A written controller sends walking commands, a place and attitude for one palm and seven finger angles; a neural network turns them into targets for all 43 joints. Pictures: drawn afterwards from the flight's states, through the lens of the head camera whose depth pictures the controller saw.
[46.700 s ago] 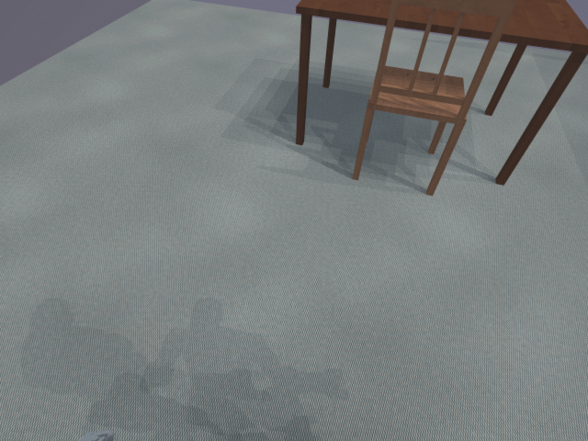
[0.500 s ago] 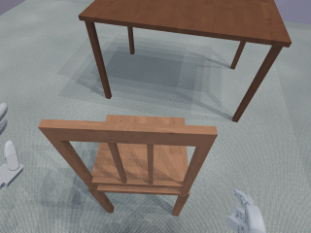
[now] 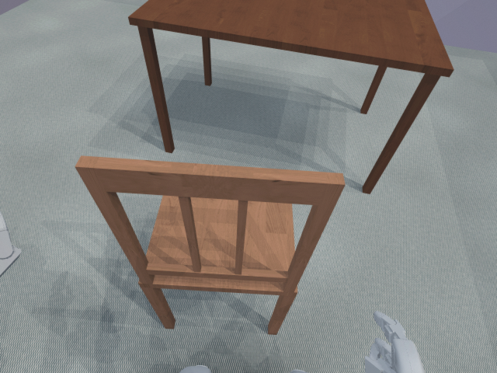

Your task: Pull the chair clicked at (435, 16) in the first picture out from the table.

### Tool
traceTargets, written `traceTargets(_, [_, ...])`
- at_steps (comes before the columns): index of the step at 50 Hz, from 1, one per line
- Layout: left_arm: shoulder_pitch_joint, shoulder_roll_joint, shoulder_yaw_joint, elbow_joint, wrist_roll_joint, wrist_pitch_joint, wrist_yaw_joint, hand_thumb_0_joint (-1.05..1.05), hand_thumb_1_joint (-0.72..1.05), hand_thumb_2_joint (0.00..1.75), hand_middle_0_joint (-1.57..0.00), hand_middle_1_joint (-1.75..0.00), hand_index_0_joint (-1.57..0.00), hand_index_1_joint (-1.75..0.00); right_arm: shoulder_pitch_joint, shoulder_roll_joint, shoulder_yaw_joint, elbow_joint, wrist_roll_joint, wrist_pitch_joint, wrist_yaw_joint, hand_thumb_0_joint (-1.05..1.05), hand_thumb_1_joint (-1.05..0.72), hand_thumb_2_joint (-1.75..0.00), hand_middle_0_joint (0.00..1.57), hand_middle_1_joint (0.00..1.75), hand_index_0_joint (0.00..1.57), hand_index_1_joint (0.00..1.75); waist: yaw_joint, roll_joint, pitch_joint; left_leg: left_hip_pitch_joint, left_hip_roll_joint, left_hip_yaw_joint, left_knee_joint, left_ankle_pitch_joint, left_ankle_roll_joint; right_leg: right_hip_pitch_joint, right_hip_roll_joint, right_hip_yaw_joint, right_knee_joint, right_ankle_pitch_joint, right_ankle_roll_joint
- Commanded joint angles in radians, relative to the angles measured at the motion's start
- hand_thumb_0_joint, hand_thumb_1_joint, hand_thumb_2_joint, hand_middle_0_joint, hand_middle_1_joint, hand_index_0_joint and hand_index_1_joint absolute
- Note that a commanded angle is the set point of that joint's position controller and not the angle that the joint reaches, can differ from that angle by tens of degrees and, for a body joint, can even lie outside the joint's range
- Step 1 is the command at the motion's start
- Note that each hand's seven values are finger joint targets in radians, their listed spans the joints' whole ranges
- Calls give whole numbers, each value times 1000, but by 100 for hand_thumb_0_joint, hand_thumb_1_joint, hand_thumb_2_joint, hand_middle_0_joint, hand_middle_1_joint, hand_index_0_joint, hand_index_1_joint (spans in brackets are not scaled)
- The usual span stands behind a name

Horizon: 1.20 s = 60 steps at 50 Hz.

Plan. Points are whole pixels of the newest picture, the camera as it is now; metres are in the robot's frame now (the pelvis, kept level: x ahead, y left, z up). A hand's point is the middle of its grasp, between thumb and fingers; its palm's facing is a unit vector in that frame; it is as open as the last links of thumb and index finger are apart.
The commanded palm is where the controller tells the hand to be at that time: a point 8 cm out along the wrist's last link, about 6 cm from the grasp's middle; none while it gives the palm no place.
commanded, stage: step back with the hand held close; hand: left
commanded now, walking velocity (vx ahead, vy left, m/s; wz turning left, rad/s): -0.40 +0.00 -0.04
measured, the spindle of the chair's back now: (191, 237) +0.37 +0.14 -0.07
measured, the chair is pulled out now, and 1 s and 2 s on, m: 0.64 0.64 0.64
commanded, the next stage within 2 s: stop stepping back and stand still in 0.74 s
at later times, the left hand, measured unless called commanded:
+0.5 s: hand (4, 292) +0.16 +0.25 +0.18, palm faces +0.46 -0.74 -0.49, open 7.5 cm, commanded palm +0.09 +0.28 +0.19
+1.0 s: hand out of the picture +0.06 +0.22 +0.18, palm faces +0.38 -0.80 -0.47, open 7.5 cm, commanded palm +0.00 +0.26 +0.19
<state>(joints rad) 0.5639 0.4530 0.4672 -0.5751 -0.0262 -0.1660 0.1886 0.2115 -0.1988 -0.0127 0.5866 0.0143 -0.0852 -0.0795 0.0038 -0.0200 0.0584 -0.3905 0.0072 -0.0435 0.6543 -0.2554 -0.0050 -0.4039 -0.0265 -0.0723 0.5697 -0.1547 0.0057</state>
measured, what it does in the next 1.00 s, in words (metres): walks backwards: right foot, then left foot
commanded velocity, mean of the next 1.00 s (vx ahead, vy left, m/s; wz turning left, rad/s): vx -0.28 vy -0.01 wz -0.06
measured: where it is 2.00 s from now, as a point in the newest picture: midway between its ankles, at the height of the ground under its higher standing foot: outside the picture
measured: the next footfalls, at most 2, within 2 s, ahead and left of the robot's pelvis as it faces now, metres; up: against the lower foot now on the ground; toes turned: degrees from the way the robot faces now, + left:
right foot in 0.38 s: +0.02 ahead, -0.14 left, +0.00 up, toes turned +0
left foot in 0.78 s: -0.09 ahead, +0.07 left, +0.00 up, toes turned -1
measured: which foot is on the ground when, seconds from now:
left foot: down 0.00-0.56, up 0.58-0.76, down 0.78-1.00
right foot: down 0.00-0.28, up 0.30-0.36, down 0.38-0.80, up 0.82-1.00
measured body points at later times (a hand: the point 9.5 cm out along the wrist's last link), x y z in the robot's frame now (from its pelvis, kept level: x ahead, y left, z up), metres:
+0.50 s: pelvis -0.04 -0.02 +0.00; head +0.01 +0.01 +0.45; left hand +0.13 +0.29 +0.21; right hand +0.16 -0.23 -0.08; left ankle +0.05 +0.12 -0.72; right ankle -0.02 -0.14 -0.72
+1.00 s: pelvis -0.14 -0.04 +0.01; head -0.10 +0.00 +0.45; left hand +0.03 +0.26 +0.21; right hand +0.04 -0.26 -0.06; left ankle -0.08 +0.10 -0.72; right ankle -0.15 -0.17 -0.72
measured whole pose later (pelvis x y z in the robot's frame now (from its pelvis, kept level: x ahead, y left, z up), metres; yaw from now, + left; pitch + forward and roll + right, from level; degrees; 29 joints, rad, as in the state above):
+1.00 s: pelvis -0.14 -0.04 +0.01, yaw +0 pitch +1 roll -2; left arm 0.61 0.45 0.46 -0.64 -0.05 -0.24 0.16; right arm 0.19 -0.16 -0.02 0.62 0.00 -0.14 -0.03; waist 0.01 -0.06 0.05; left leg -0.39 0.08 0.02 0.58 -0.21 -0.03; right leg -0.28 0.00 -0.04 0.58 -0.38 0.02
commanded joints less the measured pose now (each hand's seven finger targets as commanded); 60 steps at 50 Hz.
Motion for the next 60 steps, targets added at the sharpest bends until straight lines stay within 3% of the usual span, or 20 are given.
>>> traceTargets(1, [-29, 125, 119, -175, 3, -79, 19, 0, 90, 90, -20, -30, -20, -30, -88, -140, -61, -148, 7, -65, -3, 0, -90, -90, 20, 30, 20, 30, 5, 146, -110, -419, 156, -123, -253, -345, 83, 399, -48, 135, 69, -56, -7])
traceTargets(5, [-73, 176, 130, -181, -9, -85, 29, 0, 90, 90, -20, -30, -20, -30, -81, -142, -66, -102, -12, -57, 6, 0, -90, -90, 20, 30, 20, 30, -2, -60, -117, -133, 31, -31, 41, -276, 20, 56, -224, 354, -275, -330, -109])
traceTargets(8, [-66, 162, 106, -178, -16, -75, 35, 0, 90, 90, -20, -30, -20, -30, -105, -122, -53, -87, -15, -36, 15, 0, -90, -90, 20, 30, 20, 30, -8, -143, -184, 36, 11, 2, 138, -169, 10, -3, -288, 289, -318, -301, -124])
traceTargets(11, [-6, 170, 133, -185, -16, -85, 36, 0, 90, 90, -20, -30, -20, -30, -132, -126, -47, -94, -14, -17, 7, 0, -90, -90, 20, 30, 20, 30, -4, -11, -157, 19, 81, -63, -162, -169, 41, 28, -167, 157, -201, -283, -57])
traceTargets(14, [-28, 159, 156, -229, 8, -115, 30, 0, 90, 90, -20, -30, -20, -30, -142, -147, -59, -125, -10, -45, -5, 0, -90, -90, 20, 30, 20, 30, -6, 283, -118, -386, 280, -227, -396, -353, 120, 321, 12, 63, 171, -178, 6])
traceTargets(23, [-86, 125, 91, -261, -17, -183, -29, 0, 90, 90, -20, -30, -20, -30, -88, -143, -67, -32, -41, -141, 25, 0, -90, -90, 20, 30, 20, 30, 6, 247, -258, 184, 275, -156, -134, 601, 97, 134, 22, 74, -48, -88, -9])
traceTargets(27, [7, 166, 145, -251, -35, -184, -46, 0, 90, 90, -20, -30, -20, -30, -121, -134, -78, -78, -18, -121, 32, 0, -90, -90, 20, 30, 20, 30, 16, 110, -265, 31, 154, -26, -25, 145, 37, 193, -56, 131, -122, 108, -44])
traceTargets(29, [16, 211, 167, -201, -44, -166, -27, 0, 90, 90, -20, -30, -20, -30, -133, -112, -90, -84, -7, -93, 31, 0, -90, -90, 20, 30, 20, 30, 9, -154, -238, -50, -23, 24, 336, -209, -35, 54, -357, 493, -332, 62, -183])
traceTargets(30, [11, 232, 195, -172, -36, -144, -9, 0, 90, 90, -20, -30, -20, -30, -150, -110, -93, -63, -22, -72, 29, 0, -90, -90, 20, 30, 20, 30, 11, -121, -240, -86, -21, -27, 490, -242, -41, 56, -389, 491, -340, 103, -238])
traceTargets(33, [40, 163, 173, -83, -21, -125, 2, 0, 90, 90, -20, -30, -20, -30, -181, -54, -44, -73, -24, -37, 0, 0, -90, -90, 20, 30, 20, 30, -8, -112, -188, -74, 20, -26, 287, -231, -38, 139, -239, 249, -211, 305, -150])
traceTargets(37, [34, 152, 124, -113, -11, -129, 3, 0, 90, 90, -20, -30, -20, -30, -130, -95, -50, -73, -23, -13, -11, 0, -90, -90, 20, 30, 20, 30, -14, -117, -168, 75, 13, 72, -260, -15, -7, 200, -149, 188, -147, 261, -64])
traceTargets(40, [-15, 175, 110, -223, -10, -159, -8, 0, 90, 90, -20, -30, -20, -30, -114, -142, -87, -105, -4, -44, 7, 0, -90, -90, 20, 30, 20, 30, -1, 138, -198, 182, 278, -76, -311, 493, 80, 111, -17, 97, 103, -27, 16])
traceTargets(41, [29, 165, 121, -200, -20, -159, -14, 0, 90, 90, -20, -30, -20, -30, -127, -120, -74, -116, -24, -64, 14, 0, -90, -90, 20, 30, 20, 30, -4, 312, -237, 81, 355, -162, -349, 425, 132, 88, -4, 90, 297, -298, 12])
traceTargets(42, [-21, 182, 130, -272, -15, -158, -7, 0, 90, 90, -20, -30, -20, -30, -135, -122, -72, -109, -46, -77, 12, 0, -90, -90, 20, 30, 20, 30, -21, 341, -171, -76, 383, -177, -362, 382, 171, 108, 18, 125, 453, -340, 13])
traceTargets(46, [38, 143, 107, -323, -32, -143, -9, 0, 90, 90, -20, -30, -20, -30, -66, -129, -81, -94, -6, -95, 46, 0, -90, -90, 20, 30, 20, 30, 1, 277, -218, 205, 263, -78, -209, 358, 109, 33, -5, 63, 113, -294, 15])
traceTargets(50, [13, 192, 148, -190, -25, -133, -6, 0, 90, 90, -20, -30, -20, -30, -51, -127, -46, -78, -5, -98, 33, 0, -90, -90, 20, 30, 20, 30, -19, 224, -155, 5, 150, -55, -224, -210, 50, 303, 8, 24, -233, -108, 7])
traceTargets(53, [-6, 138, 103, -105, -26, -99, -8, 0, 90, 90, -20, -30, -20, -30, -48, -138, -71, -96, 1, -67, 24, 0, -90, -90, 20, 30, 20, 30, -30, -63, -114, 73, 10, 53, 26, -246, 1, 43, -124, 281, -334, -478, -84])
traceTargets(56, [-8, 126, 73, -60, -26, -81, -3, 0, 90, 90, -20, -30, -20, -30, -46, -131, -46, -74, -5, -42, 30, 0, -90, -90, 20, 30, 20, 30, -45, -92, -86, 97, -3, 30, 129, -134, 19, -28, -206, 294, -353, -426, -129])
traceTargets(58, [-84, 134, 66, -55, -16, -85, -3, 0, 90, 90, -20, -30, -20, -30, -67, -131, -43, -79, -1, -52, 26, 0, -90, -90, 20, 30, 20, 30, -43, -145, -55, 103, 18, 14, -54, -131, 36, 19, -180, 223, -313, -402, -96])
traceTargets(60, [-88, 147, 69, -64, -11, -95, -3, 0, 90, 90, -20, -30, -20, -30, -81, -140, -48, -91, 4, -69, 14, 0, -90, -90, 20, 30, 20, 30, -28, -42, -16, 111, 42, -35, -240, -129, 58, 65, -118, 184, -258, -347, -65])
